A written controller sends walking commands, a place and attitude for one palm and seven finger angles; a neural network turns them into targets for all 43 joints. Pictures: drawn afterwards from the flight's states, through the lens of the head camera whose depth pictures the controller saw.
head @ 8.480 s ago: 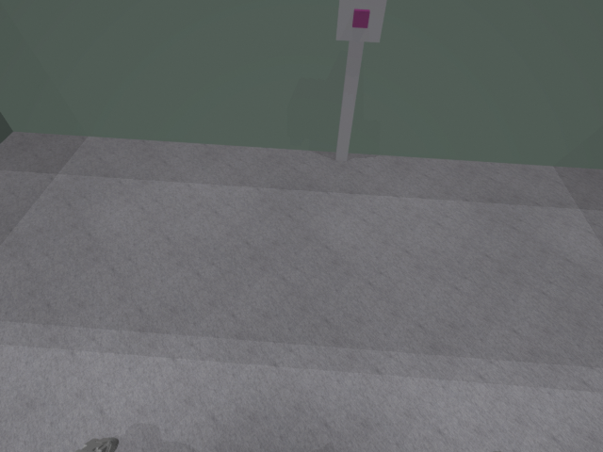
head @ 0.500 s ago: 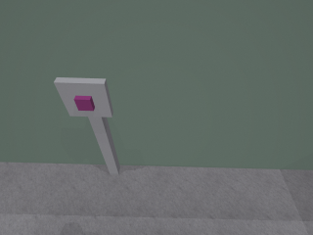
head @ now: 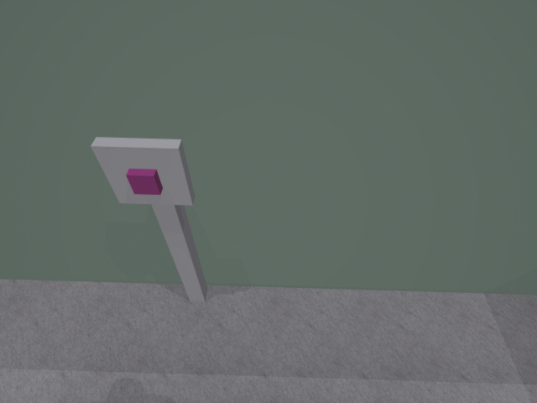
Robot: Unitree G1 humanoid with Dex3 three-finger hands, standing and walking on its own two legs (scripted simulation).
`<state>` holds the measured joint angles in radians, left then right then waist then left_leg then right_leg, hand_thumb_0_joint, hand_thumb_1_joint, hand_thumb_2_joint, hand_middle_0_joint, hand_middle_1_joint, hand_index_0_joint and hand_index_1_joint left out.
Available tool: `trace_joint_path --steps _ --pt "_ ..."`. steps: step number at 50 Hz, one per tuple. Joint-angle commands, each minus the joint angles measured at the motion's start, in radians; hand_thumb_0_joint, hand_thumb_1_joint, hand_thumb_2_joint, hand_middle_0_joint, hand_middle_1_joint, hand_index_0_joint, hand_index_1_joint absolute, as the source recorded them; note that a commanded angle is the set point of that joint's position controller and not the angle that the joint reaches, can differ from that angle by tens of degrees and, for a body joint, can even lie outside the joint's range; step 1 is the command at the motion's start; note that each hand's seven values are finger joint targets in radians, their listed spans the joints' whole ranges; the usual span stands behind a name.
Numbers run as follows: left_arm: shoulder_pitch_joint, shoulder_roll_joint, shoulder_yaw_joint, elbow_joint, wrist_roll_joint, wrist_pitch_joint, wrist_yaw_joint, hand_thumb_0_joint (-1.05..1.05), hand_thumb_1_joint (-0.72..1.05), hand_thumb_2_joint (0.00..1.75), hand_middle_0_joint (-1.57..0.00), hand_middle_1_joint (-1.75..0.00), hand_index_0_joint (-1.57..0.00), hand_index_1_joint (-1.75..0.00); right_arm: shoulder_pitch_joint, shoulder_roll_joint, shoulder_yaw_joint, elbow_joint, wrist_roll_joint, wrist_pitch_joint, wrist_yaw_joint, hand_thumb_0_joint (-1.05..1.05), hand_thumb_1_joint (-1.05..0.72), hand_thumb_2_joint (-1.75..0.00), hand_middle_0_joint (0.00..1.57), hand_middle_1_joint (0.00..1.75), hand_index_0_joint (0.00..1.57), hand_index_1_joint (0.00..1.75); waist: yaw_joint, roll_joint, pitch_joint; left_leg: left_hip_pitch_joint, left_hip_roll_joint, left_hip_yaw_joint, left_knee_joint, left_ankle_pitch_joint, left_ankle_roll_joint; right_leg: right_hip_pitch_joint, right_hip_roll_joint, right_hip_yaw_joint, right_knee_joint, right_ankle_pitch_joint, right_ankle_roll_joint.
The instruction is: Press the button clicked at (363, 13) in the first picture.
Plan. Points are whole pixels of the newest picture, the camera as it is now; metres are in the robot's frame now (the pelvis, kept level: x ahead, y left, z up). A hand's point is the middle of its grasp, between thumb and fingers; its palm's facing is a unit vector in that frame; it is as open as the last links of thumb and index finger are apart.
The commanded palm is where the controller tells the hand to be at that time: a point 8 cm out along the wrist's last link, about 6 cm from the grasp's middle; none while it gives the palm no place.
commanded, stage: look again from close up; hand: left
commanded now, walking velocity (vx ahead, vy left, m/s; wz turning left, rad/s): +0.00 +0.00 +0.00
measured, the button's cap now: (145, 180) +0.55 +0.31 -0.05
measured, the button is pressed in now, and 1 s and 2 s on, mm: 0 0 0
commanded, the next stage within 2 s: shuffle to correct the standing spot in 0.46 s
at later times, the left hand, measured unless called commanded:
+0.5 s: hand out of the picture +0.02 +0.18 -0.18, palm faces +0.01 -0.98 -0.21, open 7.4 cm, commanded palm none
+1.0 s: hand out of the picture -0.02 +0.19 -0.19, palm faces +0.06 -0.99 -0.16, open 7.4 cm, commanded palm none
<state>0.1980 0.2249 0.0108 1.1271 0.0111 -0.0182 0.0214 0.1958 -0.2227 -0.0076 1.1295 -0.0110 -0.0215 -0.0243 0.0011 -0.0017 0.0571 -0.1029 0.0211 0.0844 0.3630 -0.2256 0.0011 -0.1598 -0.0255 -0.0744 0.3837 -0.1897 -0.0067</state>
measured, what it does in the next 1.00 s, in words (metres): stands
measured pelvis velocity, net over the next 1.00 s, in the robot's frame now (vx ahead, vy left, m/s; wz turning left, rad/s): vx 0.01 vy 0.02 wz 0.01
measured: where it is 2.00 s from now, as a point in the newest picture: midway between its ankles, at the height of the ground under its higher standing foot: outside the picture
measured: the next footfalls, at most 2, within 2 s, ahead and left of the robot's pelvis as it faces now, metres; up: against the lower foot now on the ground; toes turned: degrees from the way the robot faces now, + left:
left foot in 1.30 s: +0.12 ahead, +0.19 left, +0.00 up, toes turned +6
right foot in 1.64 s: +0.14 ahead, -0.01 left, +0.00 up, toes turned -3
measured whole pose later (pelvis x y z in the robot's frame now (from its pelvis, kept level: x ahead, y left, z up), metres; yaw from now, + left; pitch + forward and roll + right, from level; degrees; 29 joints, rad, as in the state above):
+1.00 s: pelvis +0.01 +0.02 -0.01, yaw +0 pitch -1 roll +0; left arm 0.35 0.15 0.03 1.09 0.02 0.01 0.02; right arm 0.43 -0.11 0.00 1.10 -0.03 -0.01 -0.02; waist 0.00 -0.03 0.03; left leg -0.18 -0.01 0.09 0.52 -0.32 0.05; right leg -0.29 -0.05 -0.09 0.67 -0.42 -0.04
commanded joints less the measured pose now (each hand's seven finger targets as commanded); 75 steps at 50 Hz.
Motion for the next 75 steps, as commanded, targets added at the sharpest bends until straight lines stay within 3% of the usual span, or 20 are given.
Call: trace_joint_path --steps 1,3,12,28,38,42,45,47,50,51,53,54,57,63,64,65,66,68,71,75 --pt "0.082 0.117 0.0 -0.033 0.005 -0.036 0.038 0.0 0.9 0.9 -0.2 -0.3 -0.2 -0.3 0.003 -0.087 -0.007 -0.119 0.005 -0.014 0.011 0.0 -0.9 -0.9 0.2 0.3 0.2 0.3 -0.011 0.041 -0.061 -0.086 0.091 -0.066 0.073 0.136 -0.005 0.009 -0.172 0.116 0.02 0.373 -0.03" --pt "0.06 0.121 0.001 -0.075 0.0 -0.035 0.028 0.0 0.9 0.9 -0.2 -0.3 -0.2 -0.3 0.084 -0.089 -0.009 -0.121 -0.006 -0.015 0.005 0.0 -0.9 -0.9 0.2 0.3 0.2 0.3 -0.025 0.013 -0.201 -0.054 0.09 -0.093 0.077 0.214 0.009 0.078 -0.145 0.113 0.087 0.409 -0.045" --pt "0.018 0.125 0.0 -0.119 0.0 -0.004 0.01 0.0 0.9 0.9 -0.2 -0.3 -0.2 -0.3 0.05 -0.122 -0.007 -0.147 -0.008 -0.002 0.005 0.0 -0.9 -0.9 0.2 0.3 0.2 0.3 -0.008 -0.013 0.015 -0.145 0.09 -0.124 -0.004 0.056 0.025 -0.051 -0.097 0.107 0.008 0.002 -0.032" --pt "0.075 0.087 0.001 -0.085 -0.002 -0.007 0.008 0.0 0.9 0.9 -0.2 -0.3 -0.2 -0.3 0.1 -0.071 -0.001 -0.074 -0.004 -0.007 0.003 0.0 -0.9 -0.9 0.2 0.3 0.2 0.3 -0.002 0.013 0.001 -0.138 0.085 -0.113 -0.029 0.017 0.019 -0.028 -0.099 0.113 -0.036 -0.026 -0.032" --pt "0.151 0.101 0.043 -0.087 0.009 0.009 0.011 0.0 0.9 0.9 -0.2 -0.3 -0.2 -0.3 0.225 0.0 -0.005 -0.051 -0.016 0.024 0.015 0.0 -0.9 -0.9 0.2 0.3 0.2 0.3 -0.003 -0.112 0.061 -0.185 -0.002 -0.02 0.169 -0.17 0.017 -0.159 -0.217 0.253 -0.175 -0.484 -0.106" --pt "0.135 0.057 0.046 -0.1 0.011 0.014 0.008 0.0 0.9 0.9 -0.2 -0.3 -0.2 -0.3 0.293 0.0 -0.009 -0.042 -0.015 0.013 0.014 0.0 -0.9 -0.9 0.2 0.3 0.2 0.3 -0.02 0.014 0.1 -0.158 0.029 -0.084 0.032 -0.218 0.037 -0.221 -0.127 0.126 -0.017 -0.409 -0.082" --pt "0.128 -0.035 0.029 -0.12 0.02 0.011 -0.003 0.0 0.9 0.9 -0.2 -0.3 -0.2 -0.3 0.308 -0.052 -0.023 -0.053 -0.015 0.003 0.001 0.0 -0.9 -0.9 0.2 0.3 0.2 0.3 -0.017 0.208 0.121 -0.181 0.197 -0.338 -0.176 -0.358 0.14 -0.257 0.007 -0.049 0.29 -0.245 -0.04" --pt "0.121 -0.058 0.022 -0.122 0.019 -0.001 -0.008 0.0 0.9 0.9 -0.2 -0.3 -0.2 -0.3 0.294 -0.036 -0.02 -0.063 -0.014 -0.006 -0.001 0.0 -0.9 -0.9 0.2 0.3 0.2 0.3 -0.009 0.143 0.089 -0.129 0.219 -0.324 -0.144 -0.19 0.185 -0.276 -0.01 -0.03 0.361 -0.271 -0.046" --pt "0.195 -0.073 0.026 -0.098 0.011 -0.02 -0.008 0.0 0.9 0.9 -0.2 -0.3 -0.2 -0.3 0.26 -0.019 -0.01 -0.069 -0.008 -0.016 -0.005 0.0 -0.9 -0.9 0.2 0.3 0.2 0.3 0.035 0.088 0.01 -0.146 0.155 -0.178 0.01 0.122 0.154 -0.061 -0.016 -0.031 0.148 -0.14 -0.043" --pt "0.246 -0.045 0.036 -0.079 0.011 -0.027 -0.003 0.0 0.9 0.9 -0.2 -0.3 -0.2 -0.3 0.245 -0.003 -0.008 -0.077 -0.002 -0.021 -0.005 0.0 -0.9 -0.9 0.2 0.3 0.2 0.3 0.055 0.013 -0.014 -0.239 0.108 -0.122 0.099 0.146 0.12 0.084 -0.066 0.04 0.092 -0.041 -0.063" --pt "0.377 0.088 0.066 -0.04 0.011 -0.036 0.009 0.0 0.9 0.9 -0.2 -0.3 -0.2 -0.3 0.212 0.042 -0.01 -0.116 -0.001 -0.03 0.004 0.0 -0.9 -0.9 0.2 0.3 0.2 0.3 0.083 -0.212 -0.045 -0.51 -0.031 0.031 0.388 -0.255 0.024 0.301 -0.408 0.418 -0.058 0.202 -0.208" --pt "0.402 0.093 0.073 -0.034 0.011 -0.043 0.015 0.0 0.9 0.9 -0.2 -0.3 -0.2 -0.3 0.148 0.018 -0.017 -0.129 -0.007 -0.021 0.005 0.0 -0.9 -0.9 0.2 0.3 0.2 0.3 0.107 -0.237 -0.021 -0.546 0.005 -0.024 0.533 -0.356 0.013 0.252 -0.454 0.479 -0.097 0.255 -0.259" --pt "0.273 0.058 0.069 -0.069 0.024 -0.034 0.026 0.0 0.9 0.9 -0.2 -0.3 -0.2 -0.3 0.114 0.047 -0.028 -0.135 -0.007 -0.006 0.027 0.0 -0.9 -0.9 0.2 0.3 0.2 0.3 0.045 -0.147 0.059 -0.508 0.072 -0.089 0.596 -0.276 0.013 0.061 -0.393 0.301 -0.105 0.167 -0.226" --pt "0.13 0.062 0.074 -0.125 0.026 -0.001 0.004 0.0 0.9 0.9 -0.2 -0.3 -0.2 -0.3 0.296 0.04 -0.033 -0.08 -0.01 -0.001 0.037 0.0 -0.9 -0.9 0.2 0.3 0.2 0.3 -0.06 -0.042 0.061 0.019 -0.013 0.065 0.179 -0.063 -0.015 -0.351 -0.176 0.031 0.059 -0.322 -0.079" --pt "0.125 0.019 0.069 -0.144 0.023 0.01 -0.001 0.0 0.9 0.9 -0.2 -0.3 -0.2 -0.3 0.362 -0.025 -0.049 -0.074 -0.019 -0.005 0.029 0.0 -0.9 -0.9 0.2 0.3 0.2 0.3 -0.081 0.15 0.053 0.008 0.091 -0.094 0.066 -0.18 0.014 -0.385 -0.098 -0.039 0.261 -0.376 -0.048" --pt "0.127 -0.046 0.061 -0.176 0.017 0.011 -0.005 0.0 0.9 0.9 -0.2 -0.3 -0.2 -0.3 0.424 -0.113 -0.064 -0.081 -0.032 -0.009 0.019 0.0 -0.9 -0.9 0.2 0.3 0.2 0.3 -0.093 0.358 0.035 -0.01 0.296 -0.424 -0.142 -0.305 0.12 -0.475 0.017 -0.108 0.539 -0.481 -0.01" --pt "0.098 -0.041 0.054 -0.2 0.021 0.004 -0.003 0.0 0.9 0.9 -0.2 -0.3 -0.2 -0.3 0.398 -0.123 -0.068 -0.094 -0.029 -0.004 0.015 0.0 -0.9 -0.9 0.2 0.3 0.2 0.3 -0.083 0.243 0.032 -0.044 0.372 -0.549 -0.2 -0.412 0.212 -0.511 -0.013 -0.011 0.712 -0.453 -0.04" --pt "0.082 -0.043 0.052 -0.17 0.022 -0.007 -0.007 0.0 0.9 0.9 -0.2 -0.3 -0.2 -0.3 0.251 -0.059 -0.046 -0.13 -0.026 -0.018 0.006 0.0 -0.9 -0.9 0.2 0.3 0.2 0.3 -0.036 0.157 0.014 -0.106 0.326 -0.45 -0.18 -0.245 0.214 -0.509 -0.07 0.052 0.829 -0.286 -0.041" --pt "0.162 -0.081 0.03 -0.105 0.012 0.007 -0.008 0.0 0.9 0.9 -0.2 -0.3 -0.2 -0.3 0.151 0.004 -0.015 -0.141 -0.018 -0.046 -0.012 0.0 -0.9 -0.9 0.2 0.3 0.2 0.3 0.027 0.078 -0.017 -0.153 0.253 -0.191 -0.117 0.348 0.17 -0.324 -0.08 0.069 0.651 -0.139 0.004" --pt "0.149 -0.068 0.015 -0.094 0.003 0.028 0.006 0.0 0.9 0.9 -0.2 -0.3 -0.2 -0.3 0.16 -0.029 -0.02 -0.112 -0.013 -0.027 -0.021 0.0 -0.9 -0.9 0.2 0.3 0.2 0.3 0.007 0.091 -0.058 -0.093 0.257 -0.127 -0.048 0.563 0.179 -0.171 -0.04 0.034 0.387 -0.173 0.019"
